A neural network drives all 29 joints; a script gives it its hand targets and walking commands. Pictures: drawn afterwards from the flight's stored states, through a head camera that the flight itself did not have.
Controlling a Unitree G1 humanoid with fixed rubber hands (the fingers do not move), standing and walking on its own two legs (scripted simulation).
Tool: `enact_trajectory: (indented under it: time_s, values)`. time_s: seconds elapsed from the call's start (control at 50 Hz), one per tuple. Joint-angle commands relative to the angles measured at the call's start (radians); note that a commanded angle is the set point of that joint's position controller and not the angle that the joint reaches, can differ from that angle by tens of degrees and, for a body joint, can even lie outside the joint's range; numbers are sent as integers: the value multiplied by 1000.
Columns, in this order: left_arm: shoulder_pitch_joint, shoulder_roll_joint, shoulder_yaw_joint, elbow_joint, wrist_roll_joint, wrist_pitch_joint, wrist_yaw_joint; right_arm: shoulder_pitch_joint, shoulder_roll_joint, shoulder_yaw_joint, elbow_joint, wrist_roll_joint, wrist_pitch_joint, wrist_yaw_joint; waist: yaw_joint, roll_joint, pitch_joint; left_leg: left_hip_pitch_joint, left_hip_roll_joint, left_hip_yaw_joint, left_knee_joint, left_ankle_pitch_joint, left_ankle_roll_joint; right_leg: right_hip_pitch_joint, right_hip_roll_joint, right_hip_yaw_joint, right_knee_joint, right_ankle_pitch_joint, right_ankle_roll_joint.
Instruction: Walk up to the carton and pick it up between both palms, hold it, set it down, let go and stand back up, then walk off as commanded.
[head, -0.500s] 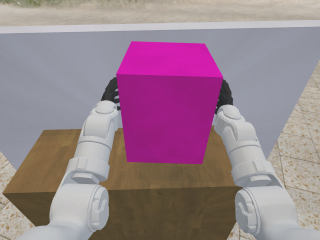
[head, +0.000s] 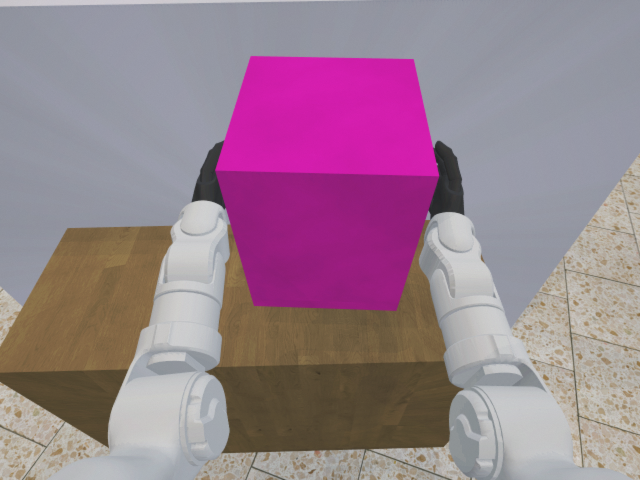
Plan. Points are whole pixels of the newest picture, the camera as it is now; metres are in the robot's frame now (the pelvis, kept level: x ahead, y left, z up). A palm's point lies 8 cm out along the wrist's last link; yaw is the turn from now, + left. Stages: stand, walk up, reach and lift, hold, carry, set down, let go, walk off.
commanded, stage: set down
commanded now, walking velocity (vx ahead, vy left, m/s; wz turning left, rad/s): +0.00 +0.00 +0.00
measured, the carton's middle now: (328, 191) +0.44 +0.00 +0.14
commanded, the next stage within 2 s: none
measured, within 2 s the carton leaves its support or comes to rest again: neither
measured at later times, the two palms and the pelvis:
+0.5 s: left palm (217, 226) +0.39 +0.14 +0.12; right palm (450, 229) +0.38 -0.15 +0.13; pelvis -0.01 +0.00 +0.00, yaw +0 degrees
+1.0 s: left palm (226, 228) +0.43 +0.14 +0.08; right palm (438, 228) +0.41 -0.14 +0.09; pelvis +0.02 +0.00 +0.00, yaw +0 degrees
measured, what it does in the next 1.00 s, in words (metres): stands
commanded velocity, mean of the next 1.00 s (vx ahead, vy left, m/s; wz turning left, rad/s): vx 0.00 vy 0.00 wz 0.00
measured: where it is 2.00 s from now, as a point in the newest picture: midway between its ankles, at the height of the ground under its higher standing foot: outside the picture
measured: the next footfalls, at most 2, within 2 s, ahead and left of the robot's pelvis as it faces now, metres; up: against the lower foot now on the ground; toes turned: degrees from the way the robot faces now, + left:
none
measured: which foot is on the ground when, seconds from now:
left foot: down 0.00-1.00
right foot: down 0.00-1.00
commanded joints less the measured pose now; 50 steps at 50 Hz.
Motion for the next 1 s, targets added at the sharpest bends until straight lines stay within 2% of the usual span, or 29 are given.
enact_trajectory:
  time_s: [0.0, 0.04, 0.08, 0.14, 0.18, 0.28, 0.32, 0.34, 0.36, 0.46, 0.5, 0.52, 0.56, 0.6, 0.66, 0.68, 0.74, 0.8, 0.88, 0.94, 0.98]
  values:
    - [-505, -621, -511, -258, -112, -74, -171, -569, 624, 508, -259, 67, -97, 116, -71, -89, -687, 273, -67, 68, -21, 630, -57, 554, 75, -79, 68, 640, 20]
    - [-508, -646, -547, -287, -130, -78, -164, -580, 621, 522, -299, 80, -111, 115, -79, -75, -712, 314, -64, 58, 4, 697, -69, 520, 78, -83, 68, 649, 13]
    - [-538, -678, -598, -323, -151, -90, -150, -602, 621, 528, -318, 91, -126, 115, -87, -34, -757, 368, -54, 46, 34, 778, -89, 463, 87, -90, 64, 630, 2]
    - [-566, -683, -604, -307, -156, -103, -138, -610, 601, 495, -277, 75, -125, 121, -93, -22, -720, 402, -47, 42, 35, 752, -99, 389, 91, -97, 40, 515, -6]
    - [-581, -696, -610, -300, -146, -115, -132, -590, 594, 469, -239, 60, -133, 127, -108, 5, -717, 410, -43, 41, 38, 754, -110, 358, 90, -101, 31, 477, -12]
    - [-595, -640, -488, -144, -93, -122, -152, -592, 568, 381, -128, -5, -126, 143, -89, -38, -588, 354, -44, 63, -25, 545, -82, 327, 74, -104, -9, 315, -10]
    - [-603, -608, -422, -65, -61, -131, -168, -596, 573, 335, -86, -40, -122, 151, -79, -62, -527, 296, -50, 82, -59, 407, -59, 334, 64, -100, -16, 256, -5]
    - [-620, -600, -405, -40, -56, -133, -175, -601, 574, 311, -69, -56, -120, 156, -82, -62, -494, 265, -53, 89, -82, 334, -51, 331, 60, -99, -20, 206, -4]
    - [-632, -587, -383, -19, -43, -141, -182, -602, 583, 291, -39, -74, -121, 163, -72, -64, -478, 236, -55, 95, -99, 280, -41, 334, 56, -96, -22, 167, 0]
    - [-702, -560, -329, 75, -27, -188, -191, -639, 608, 211, 9, -158, -151, 184, -67, -86, -455, 114, -55, 115, -160, 78, -9, 353, 34, -85, -24, 36, 13]
    - [-750, -555, -316, 71, -30, -217, -189, -651, 629, 199, 14, -184, -165, 192, -62, -94, -478, 82, -57, 124, -165, 76, -6, 381, 30, -85, -8, 63, 20]
    - [-779, -566, -323, 61, -34, -237, -183, -650, 646, 191, 41, -190, -172, 196, -63, -78, -502, 77, -56, 124, -164, 78, -9, 379, 29, -82, -1, 69, 20]
    - [-814, -580, -345, 61, -48, -270, -170, -652, 661, 181, 52, -207, -197, 202, -79, -65, -570, 77, -53, 121, -149, 118, -20, 391, 26, -84, 14, 135, 19]
    - [-821, -582, -340, 95, -43, -290, -164, -642, 666, 168, 85, -220, -206, 205, -82, -57, -576, 79, -47, 117, -148, 123, -23, 386, 27, -83, 13, 152, 15]
    - [-812, -578, -337, 102, -50, -312, -161, -637, 690, 186, 72, -229, -221, 204, -77, -72, -599, 49, -53, 126, -141, 166, -22, 433, 22, -75, 34, 245, 21]
    - [-799, -581, -340, 114, -46, -318, -158, -620, 683, 180, 93, -230, -223, 204, -84, -58, -609, 54, -52, 122, -137, 191, -29, 438, 22, -78, 37, 268, 18]
    - [-763, -556, -312, 142, -32, -324, -162, -577, 684, 180, 124, -242, -218, 199, -78, -72, -555, 39, -52, 125, -133, 213, -27, 449, 20, -72, 41, 311, 21]
    - [-736, -559, -305, 156, -28, -322, -169, -535, 670, 156, 149, -250, -217, 194, -97, -74, -534, 59, -51, 123, -125, 253, -32, 447, 23, -76, 42, 341, 21]
    - [-692, -563, -310, 147, -33, -334, -174, -525, 683, 193, 122, -232, -233, 185, -88, -71, -586, 51, -53, 117, -97, 372, -44, 506, 22, -69, 73, 521, 28]
    - [-681, -579, -335, 128, -46, -362, -169, -507, 705, 221, 113, -226, -255, 178, -99, -76, -661, 59, -53, 114, -67, 465, -54, 525, 18, -66, 96, 636, 30]
    - [-667, -575, -339, 138, -38, -372, -168, -484, 711, 228, 128, -229, -263, 176, -96, -72, -650, 49, -53, 110, -63, 475, -56, 532, 16, -61, 101, 660, 32]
